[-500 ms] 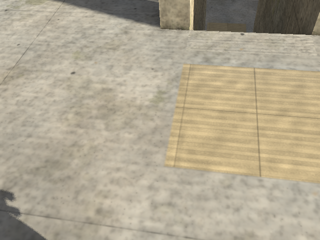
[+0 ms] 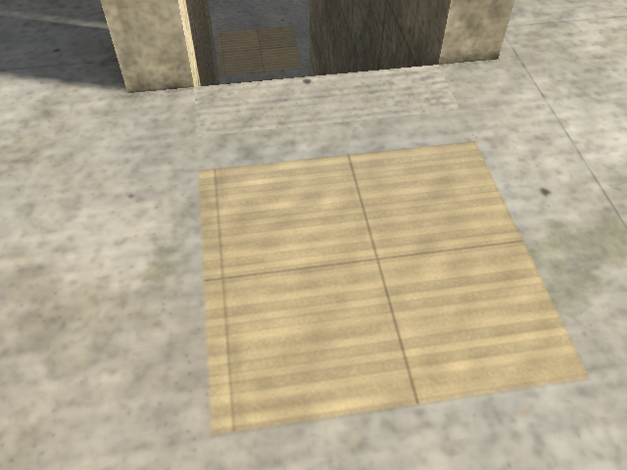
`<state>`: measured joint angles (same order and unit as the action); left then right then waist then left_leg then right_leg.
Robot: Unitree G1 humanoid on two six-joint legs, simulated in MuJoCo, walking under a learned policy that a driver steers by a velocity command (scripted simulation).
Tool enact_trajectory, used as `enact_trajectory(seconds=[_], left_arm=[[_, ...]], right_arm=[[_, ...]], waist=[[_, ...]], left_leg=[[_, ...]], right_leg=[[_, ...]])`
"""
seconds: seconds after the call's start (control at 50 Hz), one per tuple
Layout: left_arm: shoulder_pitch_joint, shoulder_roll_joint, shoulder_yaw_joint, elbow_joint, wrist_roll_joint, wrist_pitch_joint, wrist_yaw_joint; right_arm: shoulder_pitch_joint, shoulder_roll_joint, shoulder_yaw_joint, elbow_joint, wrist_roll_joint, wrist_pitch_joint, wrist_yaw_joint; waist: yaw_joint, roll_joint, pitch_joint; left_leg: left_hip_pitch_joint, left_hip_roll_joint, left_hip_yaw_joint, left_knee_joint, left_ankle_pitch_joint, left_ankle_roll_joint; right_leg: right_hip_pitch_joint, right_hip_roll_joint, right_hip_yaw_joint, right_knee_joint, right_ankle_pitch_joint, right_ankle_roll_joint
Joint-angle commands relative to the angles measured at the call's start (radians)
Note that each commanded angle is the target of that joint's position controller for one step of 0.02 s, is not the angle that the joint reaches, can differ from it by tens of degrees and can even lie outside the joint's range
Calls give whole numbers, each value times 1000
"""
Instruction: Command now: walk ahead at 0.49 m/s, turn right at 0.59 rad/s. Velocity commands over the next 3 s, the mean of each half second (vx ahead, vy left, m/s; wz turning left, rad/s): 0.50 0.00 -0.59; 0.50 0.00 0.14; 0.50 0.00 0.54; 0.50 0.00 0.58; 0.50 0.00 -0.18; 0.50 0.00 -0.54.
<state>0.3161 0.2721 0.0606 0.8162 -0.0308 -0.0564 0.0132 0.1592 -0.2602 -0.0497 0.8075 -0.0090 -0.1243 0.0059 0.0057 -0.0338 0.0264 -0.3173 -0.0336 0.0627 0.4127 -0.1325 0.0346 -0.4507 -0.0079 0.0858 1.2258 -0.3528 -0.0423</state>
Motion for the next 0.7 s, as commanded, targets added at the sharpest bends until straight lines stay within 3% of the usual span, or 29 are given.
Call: enact_trajectory(seconds=[0.02, 0.1, 0.18, 0.28, 0.3, 0.34, 0.36, 0.38, 0.4, 0.42, 0.44, 0.46, 0.48, 0.52, 0.56, 0.6, 0.7], left_arm=[[27, 30, 12, -84, -4, 5, -5], [-60, 30, 8, -147, 9, 14, -8], [-181, 26, 0, -190, 7, -1, -36], [-319, 34, -2, -269, 3, 3, -67], [-322, 43, 2, -280, 4, 4, -71], [-252, 81, 23, -282, 9, 9, -72], [-116, 118, 47, -249, 9, 11, -68], [78, 191, 87, -195, 7, 16, -52], [132, 323, 114, -189, 2, 20, -34], [150, 305, 97, -226, 8, 2, -40], [136, 224, 73, -214, 18, -11, -49], [84, 192, 63, -213, 16, -17, -49], [1, 158, 51, -230, 13, -16, -48], [-85, 97, 28, -248, 30, -19, -43], [-77, 105, 27, -224, 30, -33, -39], [-42, 124, 30, -193, 32, -42, -31], [0, 130, 26, -141, 38, -46, -16]], right_arm=[[31, -83, -23, -22, 0, -14, 4], [53, -137, -42, 6, 5, -18, 4], [71, -166, -46, 13, 8, -2, -2], [138, -209, -55, 35, 29, 29, -5], [140, -219, -58, 37, 33, 37, -6], [127, -246, -66, 30, 37, 51, -13], [109, -249, -66, 24, 38, 62, -18], [122, -216, -53, 12, 28, 63, -25], [199, -85, -10, -40, -17, 45, -14], [166, -95, 1, -72, 5, -2, 2], [32, -179, -22, -101, 47, -24, 11], [7, -165, -16, -112, 48, -33, 11], [17, -159, -16, -96, 25, -30, 1], [85, -156, -24, -66, 18, 1, 5], [108, -125, -20, -48, 12, 27, 6], [55, -105, -15, -62, 11, 40, 1], [-68, -80, -5, -89, 24, 36, 15]], waist=[[-1, 108, -42], [-5, 77, -9], [-46, 74, 9], [-89, 85, 50], [-82, 92, 49], [-24, 127, -10], [57, 119, -81], [141, 71, -181], [76, -207, -258], [86, -210, -446], [124, -92, -333], [87, -57, -223], [36, 25, -161], [-31, -6, -129], [-42, -8, -116], [-25, -11, -74], [35, -24, -7]], left_leg=[[160, 284, -255, -260, 36, 171], [176, 305, -134, -295, 160, 193], [215, 273, 5, -276, 210, 153], [340, 317, 60, -227, 200, 115], [367, 326, 73, -195, 263, 106], [390, 323, 116, -38, 592, 82], [359, 294, 153, 150, 724, 61], [187, 252, 167, 417, 642, 21], [-258, 119, 151, 804, -160, -42], [-458, 5, -98, 998, -476, -43], [-561, 59, -155, 1023, -378, -20], [-557, 98, -144, 947, -282, -3], [-482, 139, -145, 865, -216, -10], [-333, 189, -136, 771, -147, -26], [-302, 186, -109, 725, -94, -49], [-348, 189, -104, 648, -2, -64], [-382, 158, -96, 361, 275, -45]], right_leg=[[-182, -122, 29, -8, 61, 3], [-279, -143, 31, -142, 182, 19], [-256, -126, -29, -376, 381, 12], [-249, -96, -106, -539, 314, -19], [-235, -81, -124, -557, 262, -34], [-97, -9, -184, -579, 159, -74], [80, 47, -216, -637, 184, -105], [385, 61, -163, -659, 223, -149], [749, -220, 317, -693, 200, -287], [884, -351, 779, -897, 22, -414], [828, -320, 657, -933, 64, -339], [684, -283, 512, -924, 149, -301], [527, -238, 398, -923, 247, -267], [343, -191, 258, -967, 396, -238], [283, -177, 171, -999, 512, -243], [272, -171, 104, -1030, 547, -233], [332, -152, -17, -1071, 446, -164]])
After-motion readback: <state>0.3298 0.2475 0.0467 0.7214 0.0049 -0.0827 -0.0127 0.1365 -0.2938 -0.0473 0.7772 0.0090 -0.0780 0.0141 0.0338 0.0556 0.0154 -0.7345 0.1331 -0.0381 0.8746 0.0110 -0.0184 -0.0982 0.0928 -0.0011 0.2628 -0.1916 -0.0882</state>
